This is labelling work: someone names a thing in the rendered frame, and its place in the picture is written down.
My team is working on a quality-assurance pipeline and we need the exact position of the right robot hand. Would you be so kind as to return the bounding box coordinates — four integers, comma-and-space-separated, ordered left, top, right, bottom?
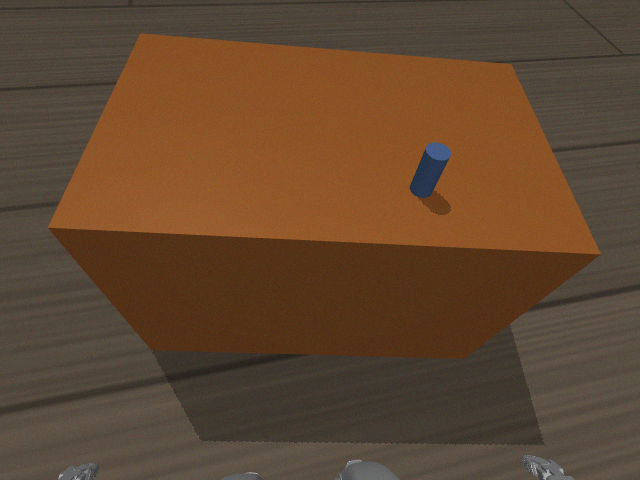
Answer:
522, 455, 575, 480

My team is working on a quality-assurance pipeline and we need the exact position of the can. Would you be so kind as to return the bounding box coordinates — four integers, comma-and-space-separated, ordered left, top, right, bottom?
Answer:
410, 142, 451, 198

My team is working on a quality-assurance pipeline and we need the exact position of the left robot hand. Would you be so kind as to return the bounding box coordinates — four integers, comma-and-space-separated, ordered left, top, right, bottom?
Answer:
58, 463, 99, 480

